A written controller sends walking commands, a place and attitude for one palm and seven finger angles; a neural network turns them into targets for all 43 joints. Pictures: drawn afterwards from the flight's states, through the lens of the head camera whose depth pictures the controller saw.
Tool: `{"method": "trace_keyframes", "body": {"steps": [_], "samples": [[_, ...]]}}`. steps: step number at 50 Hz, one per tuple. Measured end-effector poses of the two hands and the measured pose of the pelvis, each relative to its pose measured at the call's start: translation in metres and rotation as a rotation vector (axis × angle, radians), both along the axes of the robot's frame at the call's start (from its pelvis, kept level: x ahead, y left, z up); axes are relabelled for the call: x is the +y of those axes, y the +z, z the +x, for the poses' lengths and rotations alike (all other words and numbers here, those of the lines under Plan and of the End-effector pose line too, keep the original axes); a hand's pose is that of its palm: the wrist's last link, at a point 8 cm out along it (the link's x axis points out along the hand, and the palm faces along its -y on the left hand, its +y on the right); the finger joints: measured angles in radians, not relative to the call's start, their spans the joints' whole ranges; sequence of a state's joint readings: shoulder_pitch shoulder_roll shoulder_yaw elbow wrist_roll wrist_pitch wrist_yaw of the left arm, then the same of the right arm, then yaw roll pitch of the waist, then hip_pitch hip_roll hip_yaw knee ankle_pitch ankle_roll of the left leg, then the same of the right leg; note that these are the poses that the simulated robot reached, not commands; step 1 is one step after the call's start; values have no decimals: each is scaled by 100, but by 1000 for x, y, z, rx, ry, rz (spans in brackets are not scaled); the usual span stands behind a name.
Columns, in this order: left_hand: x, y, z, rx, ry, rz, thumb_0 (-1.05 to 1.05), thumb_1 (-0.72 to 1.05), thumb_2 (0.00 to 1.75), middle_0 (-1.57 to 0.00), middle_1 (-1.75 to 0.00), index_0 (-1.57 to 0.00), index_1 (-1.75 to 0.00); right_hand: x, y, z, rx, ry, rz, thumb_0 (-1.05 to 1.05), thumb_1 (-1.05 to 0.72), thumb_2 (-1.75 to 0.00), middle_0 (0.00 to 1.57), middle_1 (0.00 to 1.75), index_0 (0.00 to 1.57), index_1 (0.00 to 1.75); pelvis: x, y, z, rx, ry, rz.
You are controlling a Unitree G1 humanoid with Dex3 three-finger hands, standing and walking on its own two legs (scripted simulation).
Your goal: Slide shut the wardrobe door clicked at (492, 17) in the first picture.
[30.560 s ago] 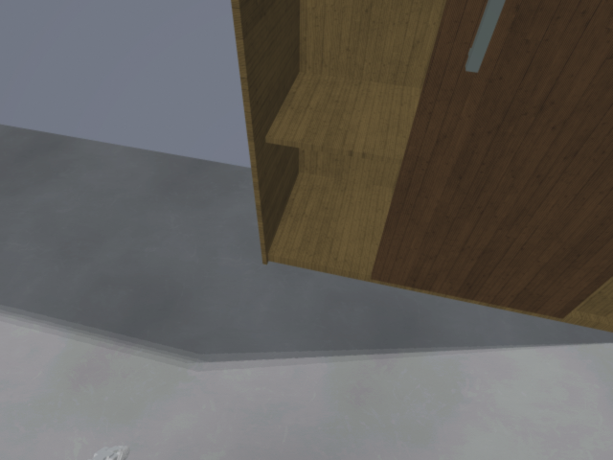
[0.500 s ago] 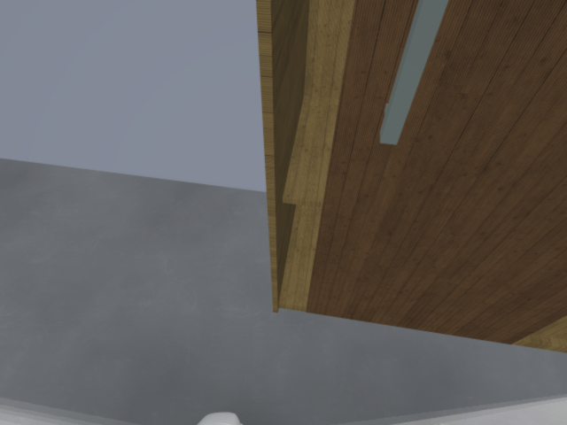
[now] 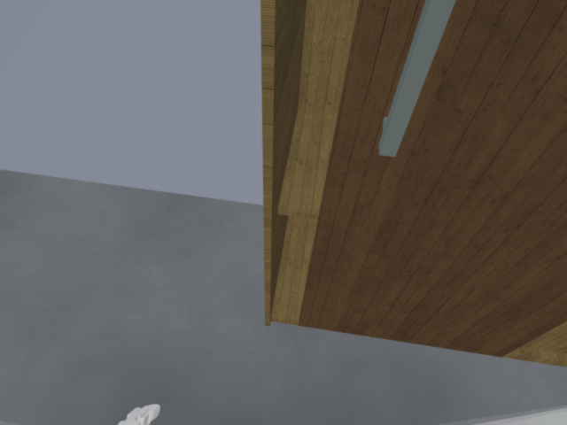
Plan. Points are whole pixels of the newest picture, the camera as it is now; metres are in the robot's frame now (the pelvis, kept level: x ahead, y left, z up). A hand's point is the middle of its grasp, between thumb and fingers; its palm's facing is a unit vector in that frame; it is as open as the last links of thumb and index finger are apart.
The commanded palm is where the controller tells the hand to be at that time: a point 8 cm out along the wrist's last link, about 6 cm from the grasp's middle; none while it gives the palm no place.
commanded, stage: come to a stop and stand still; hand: right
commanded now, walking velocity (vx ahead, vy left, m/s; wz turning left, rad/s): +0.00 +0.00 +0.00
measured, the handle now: (411, 65) +0.48 -0.11 +0.27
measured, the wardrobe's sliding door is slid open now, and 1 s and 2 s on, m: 0.10 0.10 0.10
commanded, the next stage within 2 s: look again from close up in 1.34 s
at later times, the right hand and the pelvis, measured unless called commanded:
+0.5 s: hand out of the picture -0.04 -0.15 -0.15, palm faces +0.02 +0.98 -0.22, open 7.4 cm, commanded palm none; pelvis -0.04 +0.02 +0.02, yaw -1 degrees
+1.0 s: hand out of the picture -0.02 -0.12 -0.15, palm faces +0.05 +0.98 -0.19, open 7.4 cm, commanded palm none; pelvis +0.00 +0.04 +0.02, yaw -1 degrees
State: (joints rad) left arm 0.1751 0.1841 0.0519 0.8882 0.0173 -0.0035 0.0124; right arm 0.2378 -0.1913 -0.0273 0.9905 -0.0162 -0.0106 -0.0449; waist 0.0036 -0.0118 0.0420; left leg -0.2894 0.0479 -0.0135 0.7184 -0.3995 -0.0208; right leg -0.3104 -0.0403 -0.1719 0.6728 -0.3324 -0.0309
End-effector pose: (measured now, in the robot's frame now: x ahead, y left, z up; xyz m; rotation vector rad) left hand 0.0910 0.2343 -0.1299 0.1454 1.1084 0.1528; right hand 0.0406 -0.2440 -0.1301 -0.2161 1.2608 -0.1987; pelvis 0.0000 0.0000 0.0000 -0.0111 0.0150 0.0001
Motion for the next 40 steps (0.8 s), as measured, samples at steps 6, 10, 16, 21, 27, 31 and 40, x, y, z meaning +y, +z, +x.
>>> {"method": "trace_keyframes", "body": {"steps": [6,10,16,21,27,31,40], "samples": [[-2,-13,-27,8,9,-50,0,91,90,-20,-30,-20,-30,5,7,-26,1,-5,-33,0,-90,-90,20,30,20,30,7,-3,-15,-40,-1,-12],[3,-15,-59,68,21,-57,0,93,90,-20,-30,-20,-30,16,12,-41,1,-7,-14,0,-91,-90,20,30,20,30,11,3,-25,-51,-2,-11],[12,-12,-113,182,34,-52,0,93,90,-20,-30,-20,-30,34,14,-63,39,2,24,0,-91,-90,20,30,20,30,17,11,-36,-38,-4,-10],[13,-9,-155,292,51,-54,0,92,90,-20,-30,-20,-30,42,13,-81,88,-7,45,0,-91,-90,21,30,20,30,21,15,-38,-25,-7,-7],[7,-6,-184,391,62,-73,1,92,90,-20,-30,-20,-30,52,12,-93,139,-25,64,0,-91,-90,20,30,20,30,26,17,-35,-17,-13,-7],[1,-5,-185,416,62,-89,1,91,90,-20,-30,-20,-30,60,11,-95,160,-34,78,0,-91,-90,20,30,20,30,28,18,-30,-14,-15,-6],[-5,-6,-145,354,52,-105,1,91,90,-20,-30,-20,-30,75,7,-84,173,-41,101,1,-91,-90,20,30,20,30,33,19,-16,-12,-9,-7]]}}
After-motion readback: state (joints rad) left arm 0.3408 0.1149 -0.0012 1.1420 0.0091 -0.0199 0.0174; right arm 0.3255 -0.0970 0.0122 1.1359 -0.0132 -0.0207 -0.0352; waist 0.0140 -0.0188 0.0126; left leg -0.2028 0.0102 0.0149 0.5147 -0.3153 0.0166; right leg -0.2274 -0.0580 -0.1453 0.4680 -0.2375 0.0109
